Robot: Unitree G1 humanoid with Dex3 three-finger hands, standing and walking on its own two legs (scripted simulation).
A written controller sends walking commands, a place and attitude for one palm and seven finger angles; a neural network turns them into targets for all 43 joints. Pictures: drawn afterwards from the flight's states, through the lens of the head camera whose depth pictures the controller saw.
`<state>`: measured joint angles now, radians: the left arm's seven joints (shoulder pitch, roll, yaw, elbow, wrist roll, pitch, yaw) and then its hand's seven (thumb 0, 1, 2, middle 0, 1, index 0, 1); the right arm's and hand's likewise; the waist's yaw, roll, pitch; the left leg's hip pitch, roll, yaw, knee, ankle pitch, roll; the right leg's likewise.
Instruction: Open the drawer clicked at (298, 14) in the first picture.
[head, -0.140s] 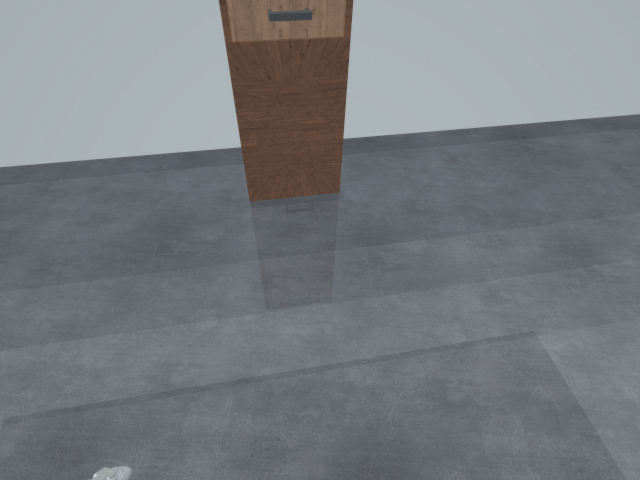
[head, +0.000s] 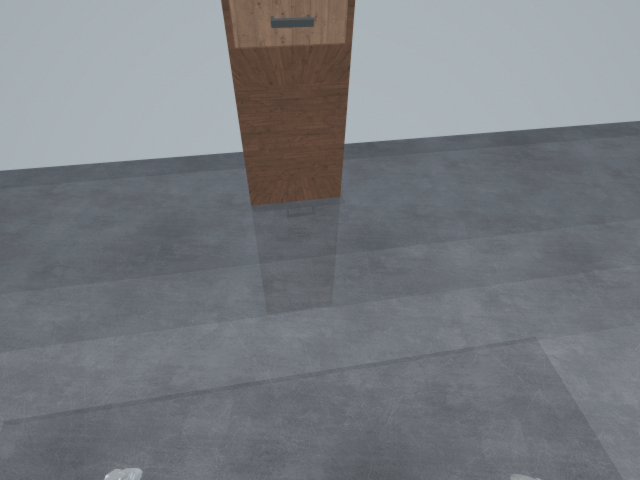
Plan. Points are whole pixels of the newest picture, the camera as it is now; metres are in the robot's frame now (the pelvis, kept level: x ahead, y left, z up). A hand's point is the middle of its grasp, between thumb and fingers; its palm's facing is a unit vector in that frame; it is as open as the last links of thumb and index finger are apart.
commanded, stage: stand and wait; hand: left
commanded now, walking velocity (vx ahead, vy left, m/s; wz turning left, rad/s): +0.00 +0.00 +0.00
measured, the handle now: (291, 20) +1.44 +0.19 +0.05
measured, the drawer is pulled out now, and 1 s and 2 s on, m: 0.00 0.00 0.00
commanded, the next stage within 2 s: look at it before walking up in 0.68 s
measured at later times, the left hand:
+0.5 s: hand out of the picture +0.06 +0.24 -0.15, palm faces -0.03 -0.94 -0.33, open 7.4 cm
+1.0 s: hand out of the picture +0.06 +0.24 -0.15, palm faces -0.04 -0.95 -0.32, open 7.4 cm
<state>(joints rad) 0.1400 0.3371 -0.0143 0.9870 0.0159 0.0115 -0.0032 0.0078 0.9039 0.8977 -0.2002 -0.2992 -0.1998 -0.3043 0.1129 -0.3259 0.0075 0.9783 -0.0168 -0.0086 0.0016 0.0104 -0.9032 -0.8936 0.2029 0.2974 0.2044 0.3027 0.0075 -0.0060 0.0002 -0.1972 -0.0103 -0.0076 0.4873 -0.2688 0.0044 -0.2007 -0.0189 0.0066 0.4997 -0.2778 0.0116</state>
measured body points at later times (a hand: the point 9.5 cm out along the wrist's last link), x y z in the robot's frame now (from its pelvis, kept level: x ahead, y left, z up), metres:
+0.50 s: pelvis -0.01 -0.01 +0.01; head -0.01 +0.00 +0.46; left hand +0.06 +0.29 -0.13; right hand +0.07 -0.31 -0.12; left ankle +0.00 +0.12 -0.74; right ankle -0.01 -0.13 -0.74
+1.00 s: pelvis -0.01 -0.01 +0.01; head -0.01 +0.00 +0.46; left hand +0.06 +0.29 -0.13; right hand +0.06 -0.30 -0.12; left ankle +0.00 +0.12 -0.74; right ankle -0.01 -0.13 -0.74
